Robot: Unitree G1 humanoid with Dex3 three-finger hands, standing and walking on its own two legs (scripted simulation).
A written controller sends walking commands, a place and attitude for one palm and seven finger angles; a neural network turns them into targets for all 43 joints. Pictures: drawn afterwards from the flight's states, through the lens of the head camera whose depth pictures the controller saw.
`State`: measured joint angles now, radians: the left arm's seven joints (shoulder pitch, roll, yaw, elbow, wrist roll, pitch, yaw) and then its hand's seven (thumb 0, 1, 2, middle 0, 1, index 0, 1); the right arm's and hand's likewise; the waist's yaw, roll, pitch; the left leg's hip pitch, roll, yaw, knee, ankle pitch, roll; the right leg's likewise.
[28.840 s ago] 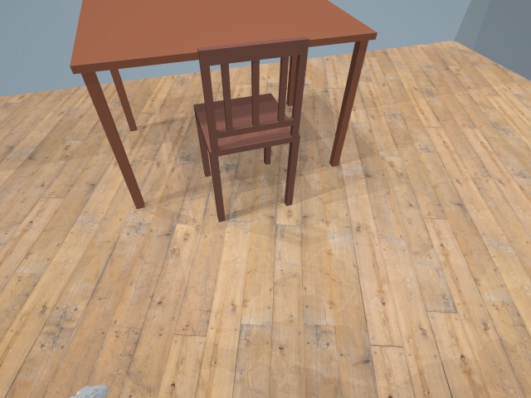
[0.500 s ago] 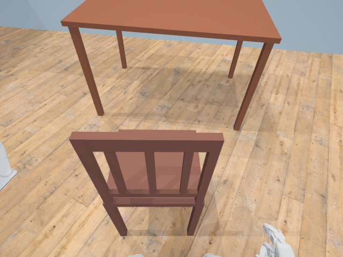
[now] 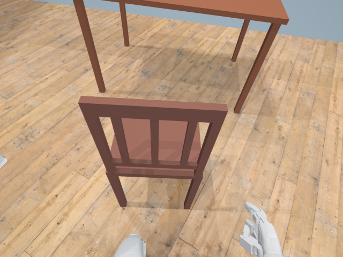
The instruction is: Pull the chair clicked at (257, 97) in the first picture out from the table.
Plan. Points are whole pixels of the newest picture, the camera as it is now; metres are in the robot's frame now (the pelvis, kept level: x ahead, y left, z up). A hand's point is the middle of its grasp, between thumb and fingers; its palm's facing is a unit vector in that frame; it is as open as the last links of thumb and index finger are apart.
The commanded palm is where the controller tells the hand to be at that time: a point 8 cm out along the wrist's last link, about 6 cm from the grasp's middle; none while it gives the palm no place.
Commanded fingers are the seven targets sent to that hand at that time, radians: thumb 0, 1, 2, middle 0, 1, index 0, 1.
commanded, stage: stop stepping back and stand still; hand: left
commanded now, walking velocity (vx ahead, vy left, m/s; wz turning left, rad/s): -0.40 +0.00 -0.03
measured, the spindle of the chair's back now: (154, 142) +0.45 +0.10 -0.09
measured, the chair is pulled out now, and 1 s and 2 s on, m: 0.63 0.63 0.63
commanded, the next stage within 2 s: let the arm hang, fingers relaxed in 1.10 s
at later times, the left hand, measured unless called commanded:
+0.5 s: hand out of the picture +0.14 +0.25 +0.21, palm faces +0.34 -0.75 -0.57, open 7.5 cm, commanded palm +0.09 +0.29 +0.20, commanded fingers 0.00 0.90 0.90 -0.20 -0.30 -0.20 -0.30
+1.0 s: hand out of the picture +0.08 +0.27 +0.21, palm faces +0.46 -0.73 -0.52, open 7.5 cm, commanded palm +0.04 +0.30 +0.20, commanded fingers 0.00 0.90 0.90 -0.20 -0.30 -0.20 -0.30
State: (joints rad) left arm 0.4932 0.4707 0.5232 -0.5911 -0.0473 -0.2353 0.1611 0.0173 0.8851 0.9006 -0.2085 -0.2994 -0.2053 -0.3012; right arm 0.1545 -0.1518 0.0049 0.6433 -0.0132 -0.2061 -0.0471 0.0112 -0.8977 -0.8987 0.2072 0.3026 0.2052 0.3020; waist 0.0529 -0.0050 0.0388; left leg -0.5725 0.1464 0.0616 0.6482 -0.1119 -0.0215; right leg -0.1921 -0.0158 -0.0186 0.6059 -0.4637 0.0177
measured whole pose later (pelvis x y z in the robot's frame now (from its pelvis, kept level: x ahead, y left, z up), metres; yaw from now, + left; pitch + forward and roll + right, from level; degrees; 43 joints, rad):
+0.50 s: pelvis -0.06 +0.00 +0.02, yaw -2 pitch -2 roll -2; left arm 0.65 0.50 0.46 -0.56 -0.01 -0.23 0.13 0.02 0.88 0.90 -0.22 -0.30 -0.21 -0.30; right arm 0.28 -0.20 -0.01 0.65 0.02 -0.12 -0.07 0.01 -0.90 -0.90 0.20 0.30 0.20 0.30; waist -0.02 0.00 0.01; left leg -0.31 0.02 0.02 0.58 -0.32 0.03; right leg -0.25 -0.01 -0.08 0.47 -0.24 0.00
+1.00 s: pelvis -0.10 +0.00 +0.02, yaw +0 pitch -3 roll -1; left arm 0.58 0.47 0.46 -0.53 -0.02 -0.21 0.15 0.02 0.88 0.90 -0.21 -0.30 -0.21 -0.30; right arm 0.24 -0.20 -0.01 0.67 0.00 -0.12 -0.06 0.01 -0.90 -0.90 0.21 0.30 0.20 0.30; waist 0.02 0.00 0.01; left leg -0.38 -0.02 -0.01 0.74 -0.40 0.01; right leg -0.30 -0.01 -0.05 0.51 -0.15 -0.02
